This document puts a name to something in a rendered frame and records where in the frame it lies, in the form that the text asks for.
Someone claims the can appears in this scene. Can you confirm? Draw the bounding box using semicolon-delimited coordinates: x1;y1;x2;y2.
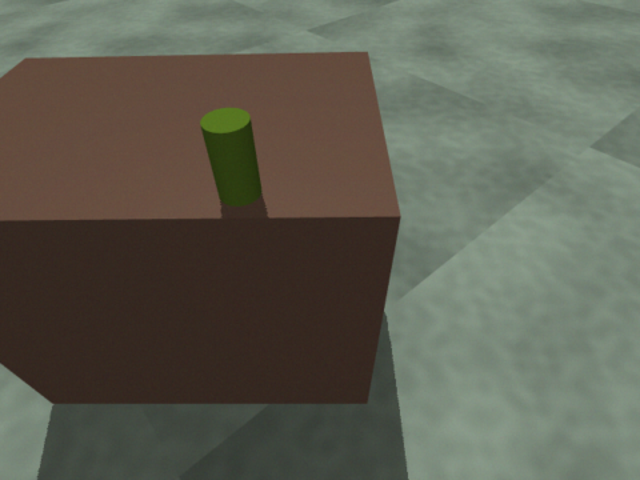
200;108;262;206

